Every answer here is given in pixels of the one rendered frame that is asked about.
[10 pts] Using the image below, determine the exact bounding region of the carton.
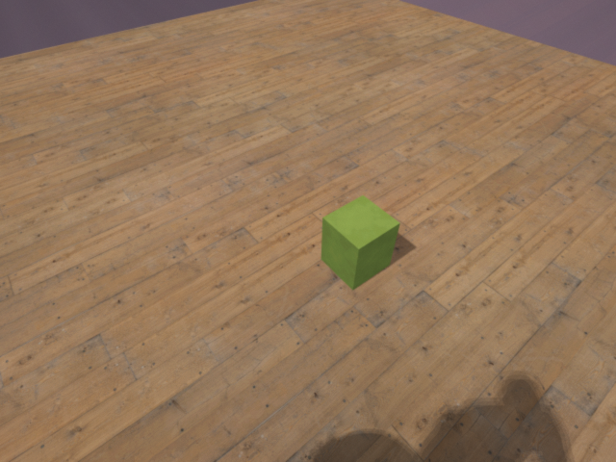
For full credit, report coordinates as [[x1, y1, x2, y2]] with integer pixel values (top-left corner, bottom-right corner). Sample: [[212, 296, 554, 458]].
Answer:
[[321, 195, 400, 290]]

